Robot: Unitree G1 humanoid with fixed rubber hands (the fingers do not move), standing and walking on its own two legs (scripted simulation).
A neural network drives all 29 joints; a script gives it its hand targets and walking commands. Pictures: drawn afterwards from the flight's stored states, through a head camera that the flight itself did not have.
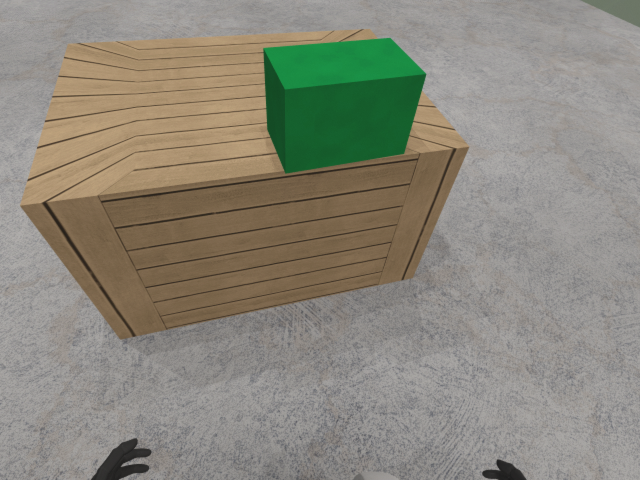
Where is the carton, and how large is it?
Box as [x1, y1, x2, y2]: [263, 38, 425, 173]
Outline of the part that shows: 425,73 390,38 263,48 267,129 285,173 403,153 425,77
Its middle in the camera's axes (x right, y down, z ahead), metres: +0.04 -0.32 +0.92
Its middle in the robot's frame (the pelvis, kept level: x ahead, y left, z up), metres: +0.90 -0.06 -0.02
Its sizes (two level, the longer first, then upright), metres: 0.315 0.184 0.212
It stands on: a pedestal, 0.62 m high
